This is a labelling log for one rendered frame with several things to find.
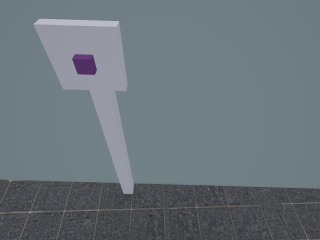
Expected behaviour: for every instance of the panel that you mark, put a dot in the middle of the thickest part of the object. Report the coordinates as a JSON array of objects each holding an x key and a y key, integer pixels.
[{"x": 62, "y": 39}]

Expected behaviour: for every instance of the button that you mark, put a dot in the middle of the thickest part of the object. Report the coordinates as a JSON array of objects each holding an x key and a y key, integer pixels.
[{"x": 84, "y": 64}]

